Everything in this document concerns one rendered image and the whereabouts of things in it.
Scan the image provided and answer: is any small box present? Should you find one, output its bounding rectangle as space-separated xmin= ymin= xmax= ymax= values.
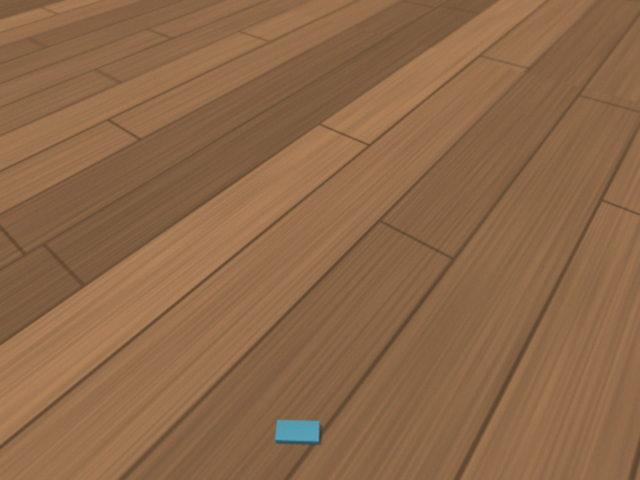
xmin=275 ymin=420 xmax=320 ymax=444

